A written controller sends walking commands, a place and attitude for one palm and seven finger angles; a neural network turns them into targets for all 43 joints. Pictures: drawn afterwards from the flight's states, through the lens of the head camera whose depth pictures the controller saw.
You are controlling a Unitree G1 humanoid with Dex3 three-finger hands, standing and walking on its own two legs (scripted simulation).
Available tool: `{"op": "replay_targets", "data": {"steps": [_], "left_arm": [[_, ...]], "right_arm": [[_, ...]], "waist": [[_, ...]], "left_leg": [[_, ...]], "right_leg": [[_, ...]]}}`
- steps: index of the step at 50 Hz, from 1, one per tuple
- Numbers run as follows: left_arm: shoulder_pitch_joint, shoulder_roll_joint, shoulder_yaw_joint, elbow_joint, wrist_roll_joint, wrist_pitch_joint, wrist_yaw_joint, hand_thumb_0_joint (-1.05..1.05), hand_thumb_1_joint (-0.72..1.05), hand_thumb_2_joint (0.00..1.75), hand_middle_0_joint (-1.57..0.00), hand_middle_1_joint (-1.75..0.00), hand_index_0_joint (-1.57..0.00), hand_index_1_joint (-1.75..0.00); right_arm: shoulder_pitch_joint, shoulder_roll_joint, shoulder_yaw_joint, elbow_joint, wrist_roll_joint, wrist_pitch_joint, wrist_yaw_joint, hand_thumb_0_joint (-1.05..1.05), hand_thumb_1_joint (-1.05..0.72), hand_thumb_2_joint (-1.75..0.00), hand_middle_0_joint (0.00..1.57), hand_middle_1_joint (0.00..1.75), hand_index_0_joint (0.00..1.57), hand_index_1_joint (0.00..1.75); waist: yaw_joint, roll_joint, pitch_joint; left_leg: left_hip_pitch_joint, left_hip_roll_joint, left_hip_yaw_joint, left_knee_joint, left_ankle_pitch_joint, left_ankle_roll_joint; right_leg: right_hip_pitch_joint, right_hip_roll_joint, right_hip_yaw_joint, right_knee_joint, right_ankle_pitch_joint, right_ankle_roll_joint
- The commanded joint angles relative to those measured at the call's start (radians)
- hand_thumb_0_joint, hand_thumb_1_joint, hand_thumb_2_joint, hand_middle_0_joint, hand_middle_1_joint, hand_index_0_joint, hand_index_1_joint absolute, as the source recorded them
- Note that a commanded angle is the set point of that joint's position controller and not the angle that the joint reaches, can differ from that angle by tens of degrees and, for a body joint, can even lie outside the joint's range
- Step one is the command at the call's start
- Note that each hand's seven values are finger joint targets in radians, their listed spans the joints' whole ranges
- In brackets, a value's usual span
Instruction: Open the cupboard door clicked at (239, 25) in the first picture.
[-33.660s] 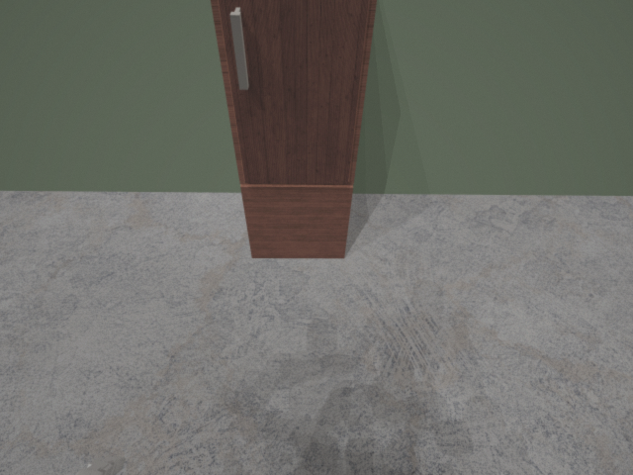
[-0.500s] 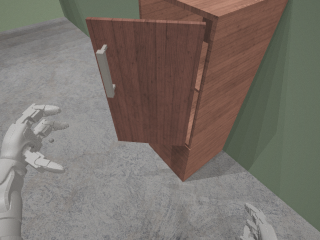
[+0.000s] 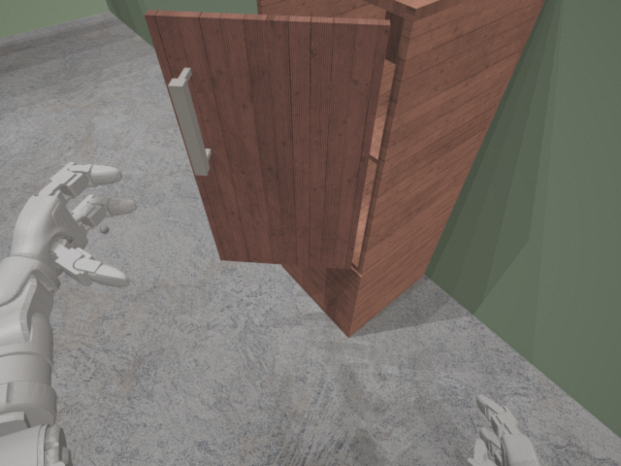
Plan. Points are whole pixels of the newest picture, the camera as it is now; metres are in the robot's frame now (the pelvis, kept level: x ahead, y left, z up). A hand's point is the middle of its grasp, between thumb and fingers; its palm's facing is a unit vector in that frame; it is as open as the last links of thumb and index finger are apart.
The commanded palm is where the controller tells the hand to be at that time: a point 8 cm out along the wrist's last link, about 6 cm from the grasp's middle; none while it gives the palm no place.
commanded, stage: move the hooked fingers beside the handle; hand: left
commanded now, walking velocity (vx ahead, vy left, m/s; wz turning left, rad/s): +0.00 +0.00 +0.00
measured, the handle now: (194, 124) +0.60 +0.23 +0.10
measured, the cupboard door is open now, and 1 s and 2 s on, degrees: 46 46 46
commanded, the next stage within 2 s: none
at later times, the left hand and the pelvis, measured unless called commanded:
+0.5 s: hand (114, 190) +0.42 +0.29 +0.12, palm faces -0.01 -1.00 +0.01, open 14.0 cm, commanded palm +0.40 +0.34 +0.11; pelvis +0.01 +0.02 -0.01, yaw -2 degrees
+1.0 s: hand (131, 155) +0.50 +0.30 +0.12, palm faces -0.03 -1.00 +0.01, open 14.0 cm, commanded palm +0.49 +0.35 +0.11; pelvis +0.01 +0.03 -0.02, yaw -2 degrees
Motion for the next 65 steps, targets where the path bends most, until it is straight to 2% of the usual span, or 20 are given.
{"op": "replay_targets", "data": {"steps": [1, 6, 7, 10, 12, 14, 21, 26, 31, 34, 36, 38, 43, 45, 50, 54, 57, 58, 62, 65], "left_arm": [[-0.367, 0.362, 0.119, -0.099, -0.015, -0.078, -0.016, 0.00, -0.50, 0.30, -0.30, -1.20, -0.30, -1.20], [-0.373, 0.349, 0.105, -0.093, -0.011, -0.108, -0.029, 0.00, -0.50, 0.30, -0.30, -1.20, -0.30, -1.20], [-0.376, 0.366, 0.124, -0.068, -0.023, -0.107, -0.032, 0.00, -0.50, 0.30, -0.30, -1.20, -0.30, -1.20], [-0.440, 0.392, 0.124, -0.004, -0.008, -0.108, -0.036, 0.00, -0.50, 0.30, -0.30, -1.20, -0.30, -1.20], [-0.514, 0.381, 0.098, -0.053, -0.004, -0.128, -0.035, 0.00, -0.50, 0.30, -0.30, -1.20, -0.30, -1.20], [-0.514, 0.427, 0.139, -0.044, 0.004, -0.142, -0.032, 0.00, -0.50, 0.30, -0.30, -1.20, -0.30, -1.20], [-0.575, 0.393, 0.090, 0.082, 0.018, -0.146, -0.034, 0.00, -0.50, 0.30, -0.30, -1.20, -0.30, -1.20], [-0.634, 0.451, 0.118, 0.128, 0.041, -0.166, -0.029, 0.00, -0.50, 0.30, -0.30, -1.20, -0.30, -1.20], [-0.775, 0.443, 0.075, 0.221, 0.063, -0.191, -0.033, 0.00, -0.50, 0.30, -0.30, -1.20, -0.30, -1.20], [-0.825, 0.479, 0.088, 0.214, 0.075, -0.211, -0.036, 0.00, -0.50, 0.30, -0.30, -1.20, -0.30, -1.20], [-0.821, 0.457, 0.071, 0.284, 0.076, -0.202, -0.038, 0.00, -0.50, 0.30, -0.30, -1.20, -0.30, -1.20], [-0.870, 0.504, 0.091, 0.325, 0.080, -0.198, -0.039, 0.00, -0.50, 0.30, -0.30, -1.20, -0.30, -1.20], [-0.969, 0.533, 0.073, 0.321, 0.115, -0.210, -0.032, 0.00, -0.50, 0.30, -0.30, -1.20, -0.30, -1.20], [-0.979, 0.554, 0.089, 0.376, 0.116, -0.204, -0.028, 0.00, -0.50, 0.30, -0.30, -1.20, -0.30, -1.20], [-0.992, 0.650, 0.133, 0.408, 0.146, -0.197, -0.031, 0.00, -0.50, 0.30, -0.30, -1.20, -0.30, -1.20], [-1.004, 0.654, 0.135, 0.412, 0.148, -0.196, -0.038, 0.00, -0.50, 0.30, -0.30, -1.20, -0.30, -1.20], [-1.046, 0.665, 0.123, 0.449, 0.155, -0.180, -0.044, 0.00, -0.50, 0.30, -0.30, -1.20, -0.30, -1.20], [-1.071, 0.721, 0.154, 0.416, 0.167, -0.184, -0.041, 0.00, -0.50, 0.30, -0.30, -1.20, -0.30, -1.20], [-1.085, 0.678, 0.117, 0.464, 0.172, -0.175, -0.037, 0.00, -0.50, 0.30, -0.30, -1.20, -0.30, -1.20], [-1.082, 0.732, 0.150, 0.454, 0.189, -0.172, -0.035, 0.00, -0.50, 0.30, -0.30, -1.20, -0.30, -1.20]], "right_arm": [[0.024, -0.149, -0.070, -0.123, -0.003, -0.025, -0.003, 0.00, -0.90, -0.90, 0.20, 0.30, 0.20, 0.30], [0.058, -0.155, -0.081, -0.140, -0.004, -0.003, 0.014, 0.00, -0.90, -0.90, 0.20, 0.30, 0.20, 0.30], [0.063, -0.159, -0.081, -0.141, -0.005, 0.004, 0.015, 0.00, -0.90, -0.90, 0.20, 0.30, 0.20, 0.30], [0.087, -0.169, -0.084, -0.125, -0.002, 0.022, 0.015, 0.00, -0.90, -0.90, 0.20, 0.30, 0.20, 0.30], [0.094, -0.167, -0.088, -0.130, -0.006, 0.027, 0.016, 0.00, -0.90, -0.90, 0.20, 0.30, 0.20, 0.30], [0.120, -0.169, -0.093, -0.117, -0.010, 0.035, 0.016, 0.00, -0.90, -0.90, 0.20, 0.30, 0.20, 0.30], [0.143, -0.175, -0.089, -0.095, -0.010, 0.062, 0.020, 0.00, -0.90, -0.90, 0.20, 0.30, 0.20, 0.30], [0.167, -0.181, -0.091, -0.096, -0.016, 0.086, 0.026, 0.00, -0.90, -0.90, 0.20, 0.30, 0.20, 0.30], [0.191, -0.188, -0.088, -0.079, -0.020, 0.107, 0.025, 0.00, -0.90, -0.90, 0.20, 0.30, 0.20, 0.30], [0.209, -0.190, -0.090, -0.069, -0.025, 0.120, 0.025, 0.00, -0.90, -0.90, 0.20, 0.30, 0.20, 0.30], [0.220, -0.191, -0.088, -0.059, -0.027, 0.131, 0.028, 0.00, -0.90, -0.90, 0.20, 0.30, 0.20, 0.30], [0.229, -0.200, -0.085, -0.056, -0.026, 0.143, 0.025, 0.00, -0.90, -0.90, 0.20, 0.30, 0.20, 0.30], [0.264, -0.203, -0.087, -0.044, -0.034, 0.166, 0.026, 0.00, -0.90, -0.90, 0.20, 0.30, 0.20, 0.30], [0.280, -0.209, -0.084, -0.035, -0.037, 0.176, 0.028, 0.00, -0.90, -0.90, 0.20, 0.30, 0.20, 0.30], [0.314, -0.215, -0.083, -0.037, -0.043, 0.207, 0.031, 0.00, -0.90, -0.90, 0.20, 0.30, 0.20, 0.30], [0.343, -0.216, -0.087, -0.038, -0.048, 0.234, 0.039, 0.00, -0.90, -0.90, 0.20, 0.30, 0.20, 0.30], [0.348, -0.218, -0.079, -0.039, -0.047, 0.252, 0.038, 0.00, -0.90, -0.90, 0.20, 0.30, 0.20, 0.30], [0.359, -0.222, -0.083, -0.039, -0.049, 0.257, 0.038, 0.00, -0.90, -0.90, 0.20, 0.30, 0.20, 0.30], [0.378, -0.219, -0.078, -0.035, -0.052, 0.273, 0.040, 0.00, -0.90, -0.90, 0.20, 0.30, 0.20, 0.30], [0.399, -0.222, -0.080, -0.034, -0.056, 0.281, 0.042, 0.00, -0.90, -0.90, 0.20, 0.30, 0.20, 0.30]], "waist": [[-0.007, 0.028, -0.288], [-0.003, 0.062, -0.346], [-0.003, 0.020, -0.326], [-0.024, 0.025, -0.292], [-0.030, 0.076, -0.343], [-0.025, 0.087, -0.396], [-0.049, 0.077, -0.330], [-0.050, 0.077, -0.362], [-0.092, 0.077, -0.350], [-0.088, 0.140, -0.424], [-0.102, 0.101, -0.397], [-0.113, 0.074, -0.376], [-0.132, 0.174, -0.443], [-0.143, 0.123, -0.425], [-0.136, 0.152, -0.478], [-0.147, 0.169, -0.509], [-0.165, 0.174, -0.453], [-0.158, 0.199, -0.495], [-0.189, 0.169, -0.462], [-0.179, 0.206, -0.537]], "left_leg": [[0.000, -0.030, -0.016, -0.069, 0.208, 0.026], [0.022, -0.030, -0.013, -0.056, 0.277, 0.025], [0.002, -0.028, -0.015, -0.051, 0.276, 0.027], [-0.032, -0.026, -0.013, -0.057, 0.213, 0.028], [0.012, -0.028, -0.015, -0.047, 0.251, 0.029], [0.034, -0.025, -0.020, -0.041, 0.294, 0.028], [0.016, -0.017, -0.031, -0.046, 0.274, 0.022], [0.010, -0.012, -0.035, -0.031, 0.312, 0.019], [0.002, -0.006, -0.046, -0.018, 0.266, 0.018], [0.056, -0.003, -0.058, 0.002, 0.356, 0.006], [0.032, 0.002, -0.057, 0.009, 0.339, 0.008], [-0.012, 0.001, -0.059, 0.011, 0.315, 0.013], [0.047, 0.008, -0.077, 0.033, 0.366, -0.003], [0.005, 0.010, -0.075, 0.039, 0.336, 0.006], [-0.017, 0.008, -0.069, 0.062, 0.399, 0.007], [0.014, 0.015, -0.072, 0.079, 0.470, 0.003], [-0.042, 0.012, -0.063, 0.079, 0.417, 0.013], [-0.027, 0.012, -0.068, 0.085, 0.439, 0.011], [-0.028, 0.019, -0.076, 0.096, 0.446, 0.011], [-0.001, 0.021, -0.077, 0.112, 0.503, 0.009]], "right_leg": [[0.157, -0.003, 0.092, -0.053, 0.218, 0.008], [0.152, 0.008, 0.081, -0.022, 0.298, 0.004], [0.156, 0.013, 0.084, -0.022, 0.302, 0.003], [0.109, 0.010, 0.085, -0.030, 0.236, 0.009], [0.108, 0.016, 0.086, -0.019, 0.259, 0.002], [0.124, 0.017, 0.083, -0.012, 0.293, 0.002], [0.043, 0.021, 0.065, -0.015, 0.251, 0.001], [0.038, 0.023, 0.064, 0.001, 0.272, 0.000], [-0.037, 0.026, 0.059, 0.008, 0.213, 0.003], [-0.049, 0.027, 0.060, 0.025, 0.246, 0.000], [-0.072, 0.030, 0.056, 0.022, 0.233, 0.003], [-0.074, 0.030, 0.059, 0.026, 0.229, 0.005], [-0.140, 0.033, 0.053, 0.042, 0.209, 0.003], [-0.135, 0.035, 0.053, 0.038, 0.206, 0.006], [-0.110, 0.037, 0.059, 0.055, 0.260, 0.008], [-0.126, 0.047, 0.055, 0.058, 0.292, 0.010], [-0.136, 0.048, 0.057, 0.055, 0.283, 0.008], [-0.127, 0.047, 0.060, 0.060, 0.294, 0.010], [-0.174, 0.055, 0.049, 0.057, 0.281, 0.010], [-0.158, 0.053, 0.054, 0.066, 0.317, 0.012]]}}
